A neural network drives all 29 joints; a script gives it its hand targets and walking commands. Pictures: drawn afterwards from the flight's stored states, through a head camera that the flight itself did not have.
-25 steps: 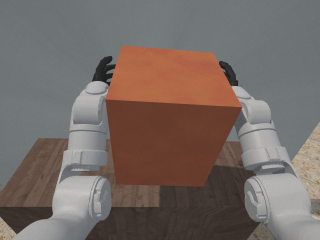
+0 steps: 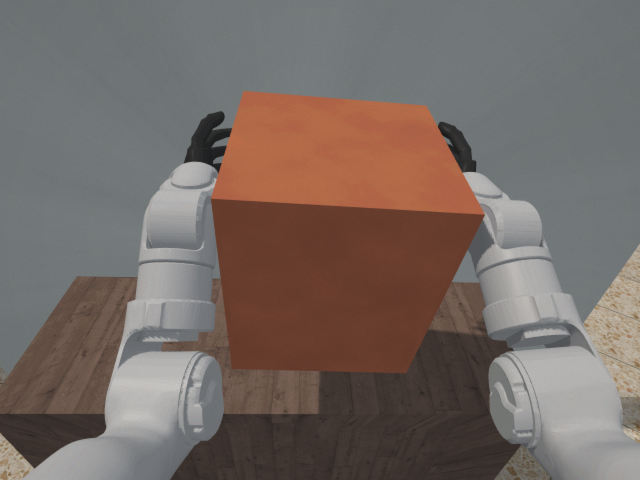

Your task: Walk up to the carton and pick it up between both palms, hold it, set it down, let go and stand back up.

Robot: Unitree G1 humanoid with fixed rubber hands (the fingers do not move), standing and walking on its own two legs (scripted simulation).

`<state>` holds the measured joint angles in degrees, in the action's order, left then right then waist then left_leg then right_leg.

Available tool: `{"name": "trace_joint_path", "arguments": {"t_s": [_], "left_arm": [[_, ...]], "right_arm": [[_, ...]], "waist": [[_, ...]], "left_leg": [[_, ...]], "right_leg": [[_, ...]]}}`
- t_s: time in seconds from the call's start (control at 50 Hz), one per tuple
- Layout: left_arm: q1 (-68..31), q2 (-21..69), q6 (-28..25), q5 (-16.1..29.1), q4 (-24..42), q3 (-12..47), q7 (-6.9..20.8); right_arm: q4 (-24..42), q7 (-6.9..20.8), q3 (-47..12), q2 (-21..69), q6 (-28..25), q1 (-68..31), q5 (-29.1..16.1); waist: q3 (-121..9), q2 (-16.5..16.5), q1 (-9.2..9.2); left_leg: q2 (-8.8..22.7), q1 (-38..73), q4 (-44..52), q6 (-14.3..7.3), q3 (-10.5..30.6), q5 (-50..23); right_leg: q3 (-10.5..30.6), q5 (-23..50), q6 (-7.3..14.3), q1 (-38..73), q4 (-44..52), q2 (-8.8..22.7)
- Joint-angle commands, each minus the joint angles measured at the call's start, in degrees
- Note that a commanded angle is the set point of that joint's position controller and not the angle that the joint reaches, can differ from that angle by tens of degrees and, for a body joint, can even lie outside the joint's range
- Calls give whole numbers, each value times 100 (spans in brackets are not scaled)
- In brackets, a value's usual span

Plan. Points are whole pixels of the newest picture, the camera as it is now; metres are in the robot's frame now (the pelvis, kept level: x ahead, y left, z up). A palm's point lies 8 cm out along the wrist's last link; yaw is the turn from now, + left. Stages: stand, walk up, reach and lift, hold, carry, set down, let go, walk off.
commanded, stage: hold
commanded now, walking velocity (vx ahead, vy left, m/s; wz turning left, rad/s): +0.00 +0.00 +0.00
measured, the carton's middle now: (328, 238) +0.34 +0.01 +0.20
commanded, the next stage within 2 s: none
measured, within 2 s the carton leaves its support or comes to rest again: neither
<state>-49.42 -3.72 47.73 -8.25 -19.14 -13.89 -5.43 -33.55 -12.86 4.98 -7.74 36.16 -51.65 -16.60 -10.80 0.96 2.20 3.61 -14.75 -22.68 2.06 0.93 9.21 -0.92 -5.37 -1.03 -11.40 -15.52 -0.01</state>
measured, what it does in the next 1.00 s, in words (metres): stands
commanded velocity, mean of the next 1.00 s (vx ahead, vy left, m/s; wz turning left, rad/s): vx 0.00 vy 0.00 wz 0.00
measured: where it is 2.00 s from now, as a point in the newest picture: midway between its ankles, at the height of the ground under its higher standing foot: outside the picture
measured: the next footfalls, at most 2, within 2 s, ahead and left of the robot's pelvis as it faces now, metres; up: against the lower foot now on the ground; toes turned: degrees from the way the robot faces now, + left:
none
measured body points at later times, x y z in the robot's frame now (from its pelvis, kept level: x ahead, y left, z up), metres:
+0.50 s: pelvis +0.00 +0.00 +0.00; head -0.06 +0.02 +0.45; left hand +0.40 +0.16 +0.26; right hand +0.40 -0.14 +0.25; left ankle +0.03 +0.14 -0.75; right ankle +0.03 -0.14 -0.75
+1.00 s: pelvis +0.00 +0.00 +0.00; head -0.06 +0.02 +0.45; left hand +0.40 +0.16 +0.26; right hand +0.40 -0.14 +0.25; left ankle +0.03 +0.14 -0.75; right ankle +0.03 -0.14 -0.75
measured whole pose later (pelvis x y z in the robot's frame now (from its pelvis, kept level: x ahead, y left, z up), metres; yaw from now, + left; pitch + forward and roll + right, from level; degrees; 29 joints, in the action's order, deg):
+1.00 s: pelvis +0.00 +0.00 +0.00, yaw +0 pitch +1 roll -2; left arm -49.5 -3.6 47.9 -8.4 -18.6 -14.3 -5.2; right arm -32.9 -13.2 4.8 -7.9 36.8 -51.8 -17.0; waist -10.7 0.8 2.3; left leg 3.6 -14.7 -22.7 2.1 1.0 9.4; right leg -0.9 -5.6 -1.0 -11.3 -15.5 0.0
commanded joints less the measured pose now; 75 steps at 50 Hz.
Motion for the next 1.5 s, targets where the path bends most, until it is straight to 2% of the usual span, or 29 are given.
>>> {"name": "trace_joint_path", "arguments": {"t_s": [0.0,0.02,0.1,0.16,0.24,0.32,0.36,0.46,0.48,0.5,0.6,0.62,0.72,0.76,0.8,0.82,0.96,1.0,1.08,1.1,1.14,1.18,1.24,1.26,1.28,1.3,1.4,1.46,1.48], "left_arm": [[-4511,3852,-350,776,518,2137,1038],[-4480,3841,-367,786,517,2200,1035],[-4236,3921,-367,904,1059,2507,1019],[-4429,3910,-369,934,1251,2555,978],[-4398,3902,-320,896,890,2353,1000],[-4673,3952,-385,898,1090,2418,980],[-4497,3783,-268,668,280,2036,1002],[-4170,3992,-370,997,1024,2491,990],[-4135,3979,-314,949,881,2432,1002],[-4298,4032,-334,901,901,2556,1003],[-4343,3944,-346,1044,1313,2557,1001],[-4386,4060,-357,1048,1571,2682,975],[-4043,3839,-222,724,943,2238,1004],[-4347,4013,-283,860,1204,2579,980],[-3984,3738,-247,741,1018,2215,998],[-4184,3827,-275,792,908,2283,1010],[-4559,3944,-280,903,1257,2437,983],[-4482,3884,-336,833,1101,2293,979],[-4352,3879,-301,913,895,2439,1076],[-4494,3814,-302,858,904,2251,1035],[-4461,3868,-336,795,938,2198,1012],[-4387,3949,-346,914,973,2444,983],[-4128,3787,-286,747,771,2171,1029],[-4311,3850,-346,941,1178,2477,1012],[-4236,3938,-300,870,1087,2350,987],[-4130,3959,-328,988,1238,2572,1042],[-4444,3879,-328,817,1317,2430,982],[-4035,3839,-241,852,1189,2368,1021],[-4139,3674,-284,792,868,2117,1049]], "right_arm": [[1427,508,-1945,3774,-146,-5407,-955],[1724,527,-2090,4047,-204,-5720,-1013],[2049,420,-2144,3855,-200,-5186,-1156],[2267,425,-2376,3980,-246,-5404,-1276],[1654,397,-2119,3790,-72,-5107,-1068],[1818,473,-2179,3899,-207,-5505,-1216],[1188,492,-1945,3711,-101,-5491,-907],[2466,420,-2289,4035,-261,-5542,-1272],[2332,424,-2321,3948,-196,-5538,-1211],[1892,427,-2188,3892,-136,-5296,-1167],[2359,368,-2370,3910,-149,-5264,-1358],[2398,385,-2468,3925,-138,-5187,-1325],[1852,419,-2192,3697,-65,-5176,-1177],[2025,454,-2228,3834,-134,-5262,-1226],[2101,442,-2299,3843,-70,-5226,-1213],[2041,454,-2337,3876,-96,-5450,-1242],[1780,434,-2071,3803,-103,-5175,-1199],[1937,473,-2227,3895,-127,-5425,-1174],[1558,452,-2007,3751,-79,-5074,-1044],[1707,477,-2159,3841,-112,-5449,-1176],[1807,493,-2199,3837,-134,-5358,-1241],[1718,489,-2093,3822,-133,-5297,-1118],[1974,420,-2242,3871,-105,-5269,-1219],[1973,452,-2289,3937,-127,-5190,-1245],[2130,448,-2413,3848,-140,-5367,-1248],[2054,397,-2248,3777,-109,-5050,-1295],[1757,465,-2140,3791,-63,-5127,-1207],[2157,414,-2216,3765,-133,-5122,-1213],[1985,409,-2246,3766,-77,-5231,-1243]], "waist": [[-1695,-343,411],[-2025,-208,291],[-2486,-404,550],[-2690,-431,384],[-1966,-286,524],[-2255,-493,336],[-1471,-482,381],[-2701,-217,362],[-2588,-144,379],[-2302,-508,516],[-2675,-307,487],[-2696,-586,511],[-1919,-411,445],[-2455,-679,392],[-2242,-204,338],[-2144,-302,268],[-2243,-505,469],[-2245,-213,233],[-1984,-480,536],[-2095,-273,287],[-2233,-357,249],[-2209,-491,430],[-2051,-169,267],[-2426,-240,412],[-2381,-334,299],[-2438,-413,510],[-2258,-538,417],[-2445,-471,378],[-2197,-138,280]], "left_leg": [[-709,623,572,8,87,-83],[-690,610,552,-37,68,-50],[-723,932,294,76,72,-787],[-750,909,284,135,69,-1044],[-708,849,374,49,110,-562],[-709,769,407,71,117,-369],[-732,569,606,-39,68,289],[-727,813,278,31,41,-847],[-709,819,277,52,115,-826],[-689,966,274,123,108,-841],[-735,942,216,60,123,-945],[-722,1033,189,159,147,-1251],[-703,817,391,90,139,-649],[-671,945,321,147,120,-790],[-734,804,351,42,97,-791],[-714,832,411,19,89,-553],[-707,861,388,132,98,-714],[-663,877,377,46,75,-607],[-653,812,423,110,105,-528],[-670,754,407,47,102,-511],[-671,778,381,18,100,-567],[-691,931,329,108,82,-723],[-718,783,369,24,58,-717],[-728,900,285,72,84,-857],[-684,972,305,70,144,-865],[-690,1134,231,137,145,-1107],[-652,1024,340,161,121,-812],[-690,922,254,111,113,-964],[-723,794,399,33,120,-655]], "right_leg": [[108,249,-138,1622,5,-402],[84,276,-150,1698,-63,-461],[158,1126,-134,2125,-171,-446],[59,1218,-149,2097,-260,-511],[103,794,-129,1812,-136,-446],[116,521,-120,1702,-113,-465],[110,-212,-97,1348,63,-398],[150,1178,-152,2137,-182,-463],[149,1146,-145,2079,-176,-525],[101,1059,-126,1833,-166,-476],[147,1345,-156,2141,-215,-466],[140,1647,-143,2160,-290,-464],[116,724,-101,1861,-60,-517],[115,824,-79,1914,-192,-522],[141,1067,-154,2058,-91,-500],[94,756,-165,1830,-120,-527],[88,756,-96,1863,-158,-500],[67,540,-118,1728,-112,-501],[123,733,-88,1810,-120,-445],[124,509,-85,1777,-71,-505],[138,682,-84,1836,-124,-480],[126,829,-91,1709,-121,-463],[113,936,-140,1962,-138,-493],[158,1131,-137,1998,-158,-467],[112,988,-99,1848,-148,-536],[145,1311,-127,2011,-145,-464],[81,895,-113,1789,-171,-506],[156,1271,-101,2081,-176,-476],[133,946,-157,2018,-138,-481]]}}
